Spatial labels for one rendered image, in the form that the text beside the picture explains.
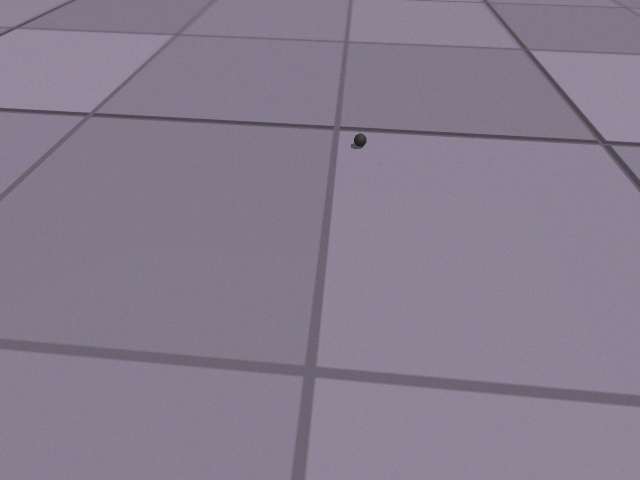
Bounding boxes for ball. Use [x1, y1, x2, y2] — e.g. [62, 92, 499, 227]
[354, 134, 367, 147]

